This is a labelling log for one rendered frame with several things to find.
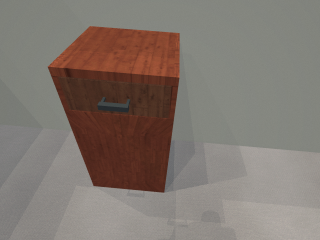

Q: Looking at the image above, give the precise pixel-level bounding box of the handle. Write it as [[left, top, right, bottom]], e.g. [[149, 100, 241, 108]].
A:
[[97, 97, 130, 113]]

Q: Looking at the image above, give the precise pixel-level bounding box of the drawer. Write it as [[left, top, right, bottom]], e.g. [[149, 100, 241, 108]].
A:
[[58, 76, 172, 118]]

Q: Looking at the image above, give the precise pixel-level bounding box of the cabinet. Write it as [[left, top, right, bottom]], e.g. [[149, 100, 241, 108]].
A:
[[48, 26, 180, 193]]

